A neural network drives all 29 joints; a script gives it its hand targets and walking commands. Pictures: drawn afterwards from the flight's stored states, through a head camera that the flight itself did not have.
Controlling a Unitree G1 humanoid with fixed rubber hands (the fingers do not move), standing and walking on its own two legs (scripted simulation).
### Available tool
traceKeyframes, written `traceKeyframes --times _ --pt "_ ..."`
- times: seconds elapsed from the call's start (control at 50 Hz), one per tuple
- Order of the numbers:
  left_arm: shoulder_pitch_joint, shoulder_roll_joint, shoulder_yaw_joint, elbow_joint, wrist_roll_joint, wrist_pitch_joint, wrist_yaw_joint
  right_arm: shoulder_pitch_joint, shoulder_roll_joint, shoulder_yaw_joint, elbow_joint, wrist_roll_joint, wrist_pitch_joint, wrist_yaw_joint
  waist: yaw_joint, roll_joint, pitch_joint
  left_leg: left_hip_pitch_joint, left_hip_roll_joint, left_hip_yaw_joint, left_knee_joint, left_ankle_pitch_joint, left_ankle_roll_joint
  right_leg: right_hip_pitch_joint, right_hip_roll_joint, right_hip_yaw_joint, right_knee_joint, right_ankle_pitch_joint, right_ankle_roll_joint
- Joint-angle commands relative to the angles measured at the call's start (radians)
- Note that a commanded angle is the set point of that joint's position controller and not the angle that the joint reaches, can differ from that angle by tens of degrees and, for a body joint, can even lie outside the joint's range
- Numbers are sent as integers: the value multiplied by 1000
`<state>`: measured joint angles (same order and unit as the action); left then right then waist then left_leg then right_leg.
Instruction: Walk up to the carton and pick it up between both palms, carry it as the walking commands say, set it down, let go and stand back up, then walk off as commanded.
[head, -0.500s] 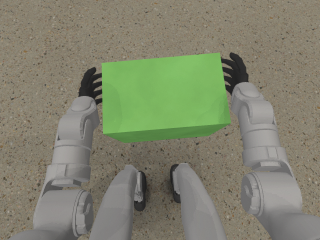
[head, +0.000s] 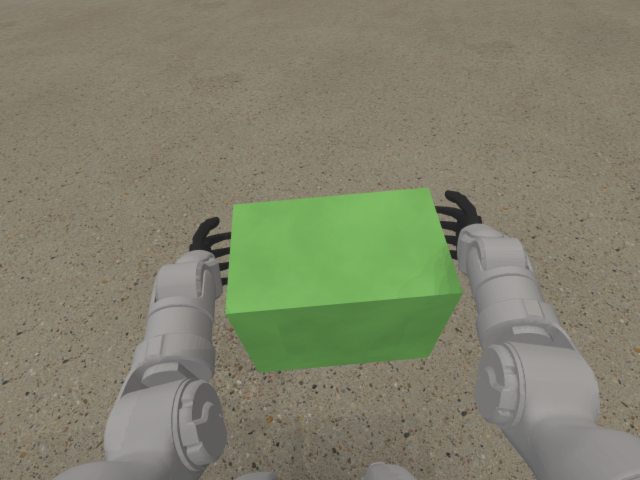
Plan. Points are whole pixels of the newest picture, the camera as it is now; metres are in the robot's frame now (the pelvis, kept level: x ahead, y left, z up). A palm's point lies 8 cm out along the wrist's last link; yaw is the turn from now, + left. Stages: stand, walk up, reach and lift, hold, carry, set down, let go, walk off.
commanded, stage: reach and lift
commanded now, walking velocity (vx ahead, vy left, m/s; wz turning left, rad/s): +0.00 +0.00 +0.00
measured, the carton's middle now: (337, 286) +0.37 -0.02 +0.02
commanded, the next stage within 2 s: hold in 1.02 s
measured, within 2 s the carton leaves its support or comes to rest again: neither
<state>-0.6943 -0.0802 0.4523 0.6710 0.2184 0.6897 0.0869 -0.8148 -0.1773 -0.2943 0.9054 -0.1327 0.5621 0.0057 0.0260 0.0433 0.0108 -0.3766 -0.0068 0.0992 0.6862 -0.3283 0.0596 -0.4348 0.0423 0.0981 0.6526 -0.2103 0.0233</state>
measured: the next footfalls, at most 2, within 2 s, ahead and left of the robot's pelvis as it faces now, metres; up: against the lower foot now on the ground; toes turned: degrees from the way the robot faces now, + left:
none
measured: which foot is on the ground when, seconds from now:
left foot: down 0.00-1.00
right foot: down 0.00-1.00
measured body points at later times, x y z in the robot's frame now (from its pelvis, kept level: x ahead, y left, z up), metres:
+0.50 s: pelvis +0.01 +0.00 +0.01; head -0.01 -0.03 +0.46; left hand +0.38 +0.15 +0.08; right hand +0.39 -0.21 +0.07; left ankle +0.11 +0.10 -0.71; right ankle +0.15 -0.11 -0.71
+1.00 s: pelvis +0.09 +0.01 +0.02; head +0.07 -0.01 +0.47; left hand +0.42 +0.17 +0.05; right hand +0.43 -0.19 +0.05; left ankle +0.11 +0.10 -0.71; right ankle +0.15 -0.11 -0.71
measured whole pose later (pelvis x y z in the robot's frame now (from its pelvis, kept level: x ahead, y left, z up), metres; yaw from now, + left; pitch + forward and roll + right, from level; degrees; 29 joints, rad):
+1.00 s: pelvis +0.09 +0.01 +0.02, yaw +0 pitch +3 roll +0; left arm -0.46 -0.10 0.35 0.53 0.22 0.65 0.05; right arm -0.49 -0.04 -0.30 0.54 -0.16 0.65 -0.04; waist -0.02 0.05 -0.12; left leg -0.36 -0.01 0.09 0.54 -0.24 0.05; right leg -0.42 0.04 0.10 0.51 -0.15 0.01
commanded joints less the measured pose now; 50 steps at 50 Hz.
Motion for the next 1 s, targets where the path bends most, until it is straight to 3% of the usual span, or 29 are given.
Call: traceKeyframes --times 0.0,0.02,0.04,0.08,0.14,0.16,0.2,0.24,0.28,0.3,0.36,0.38,0.46,0.48,0.5,0.52,0.54,0.58,0.6,0.62,0.64,0.68,0.72,0.78,0.82,0.88,0.92,0.94,0.98 --pt "-922 -755 -342 -52 -206 -114 -453 -616 1270 216 -109 139 10 377 55 -204 -488 109 -10 -110 -286 -65 0 381 -9 41 -239 -268 -14" --pt "-887 -816 -389 -48 -216 -107 -463 -632 1263 220 -164 148 -2 371 27 -140 -559 109 -24 -106 -274 -33 -11 418 -19 48 -233 -212 -19" --pt "-934 -787 -394 -94 -244 -121 -468 -708 1299 288 -235 177 -7 366 59 -216 -618 148 -21 -105 -259 2 -6 416 -19 61 -236 -206 -6" --pt "-1046 -820 -439 -166 -287 -139 -473 -757 1312 290 -272 191 -22 363 11 -175 -684 102 -25 -108 -250 -67 -11 441 -9 49 -214 -264 -6" --pt "-1123 -839 -397 -44 -319 -146 -506 -929 1248 289 -342 208 -41 351 -31 -210 -649 34 -25 -110 -238 -229 0 455 -13 58 -244 -470 0" --pt "-1142 -869 -413 -52 -319 -152 -509 -920 1245 256 -318 203 -49 353 -54 -166 -634 -13 -17 -124 -260 -264 -5 464 -11 46 -230 -464 -3" --pt "-1130 -866 -392 0 -300 -160 -503 -999 1232 275 -354 223 -54 350 -25 -134 -629 -51 -8 -132 -269 -302 2 500 -12 56 -215 -487 10" --pt "-1147 -894 -413 2 -316 -161 -501 -939 1223 261 -318 198 -52 348 -54 -129 -639 -38 -1 -140 -290 -289 -7 496 -9 48 -220 -447 11" --pt "-1092 -880 -407 -5 -280 -157 -495 -891 1246 261 -279 205 -39 358 -24 -125 -633 -24 -2 -142 -298 -244 0 467 -7 31 -220 -397 2" --pt "-1054 -884 -401 22 -271 -144 -487 -797 1248 241 -198 187 -18 360 -38 -129 -593 -11 6 -146 -305 -222 -3 441 -8 35 -226 -379 3" --pt "-1015 -862 -368 30 -235 -140 -473 -851 1242 255 -247 202 -17 377 10 -124 -600 -2 12 -155 -320 -234 6 430 3 10 -205 -340 6" --pt "-976 -915 -380 48 -230 -133 -460 -837 1209 233 -239 193 -21 384 -21 -74 -563 25 27 -182 -349 -280 2 385 9 -15 -184 -298 2" --pt "-981 -910 -410 -18 -229 -125 -439 -852 1192 254 -280 198 -17 406 -18 -58 -615 47 49 -201 -369 -301 -2 360 29 -51 -145 -219 -2" --pt "-956 -949 -428 -1 -234 -124 -433 -829 1169 249 -282 201 -26 409 -41 -39 -598 54 66 -221 -380 -311 -7 359 31 -54 -148 -192 -4" --pt "-983 -942 -454 -61 -263 -132 -437 -854 1190 304 -345 220 -27 410 -31 -74 -659 68 49 -195 -362 -240 -5 387 27 -39 -158 -170 -4" --pt "-975 -966 -474 -75 -265 -127 -439 -827 1185 287 -342 208 -24 410 -46 -54 -695 48 51 -200 -380 -269 -11 403 38 -59 -146 -155 -6" --pt "-937 -944 -476 -92 -261 -130 -442 -789 1225 323 -364 232 -18 407 -20 -54 -681 48 33 -171 -366 -202 -8 429 25 -40 -171 -147 -10" --pt "-925 -963 -503 -117 -275 -125 -443 -773 1223 335 -391 227 -14 408 -44 -54 -746 93 38 -178 -351 -177 -8 421 26 -30 -172 -121 -8" --pt "-939 -969 -559 -216 -311 -127 -439 -741 1251 379 -440 245 -10 406 -44 -86 -817 138 44 -190 -345 -89 -10 441 30 -31 -157 -39 -9" --pt "-846 -983 -558 -174 -301 -111 -441 -671 1246 380 -428 225 2 405 -61 -88 -785 143 36 -183 -351 -59 -8 432 32 -40 -160 -13 -13" --pt "-832 -986 -569 -209 -312 -110 -448 -691 1263 412 -485 247 -4 402 -50 -97 -847 166 29 -172 -337 -15 -12 453 29 -35 -172 14 -11" --pt "-902 -966 -576 -244 -319 -112 -454 -671 1273 378 -438 227 10 404 -57 -46 -790 121 16 -165 -361 -129 -15 421 28 -46 -165 -64 -15" --pt "-898 -944 -528 -190 -305 -106 -450 -606 1264 316 -297 195 29 419 -77 -93 -650 98 42 -203 -392 -248 -4 341 45 -70 -168 -167 -10" --pt "-787 -915 -540 -237 -309 -105 -463 -532 1347 394 -367 222 42 415 -15 -151 -668 152 22 -162 -359 -68 -1 352 26 -40 -214 -105 -8" --pt "-725 -958 -619 -325 -322 -94 -463 -419 1365 434 -426 225 52 414 -23 -98 -747 209 11 -154 -340 82 -15 398 29 -28 -208 40 -20" --pt "-575 -965 -679 -407 -353 -84 -462 -344 1379 546 -580 253 59 399 -14 -173 -863 319 -6 -152 -276 348 -27 440 30 -8 -208 253 -19" --pt "-486 -969 -730 -467 -352 -62 -454 -296 1368 585 -631 275 75 390 0 -116 -854 336 -27 -149 -273 431 -33 456 27 3 -212 353 -21" --pt "-466 -969 -744 -502 -374 -68 -452 -288 1360 621 -690 276 75 386 -6 -172 -878 348 -24 -156 -267 453 -33 469 34 0 -211 368 -15" --pt "-411 -975 -798 -591 -399 -65 -444 -254 1370 703 -781 302 78 370 -1 -157 -895 375 -30 -170 -259 528 -36 488 27 12 -200 468 -19"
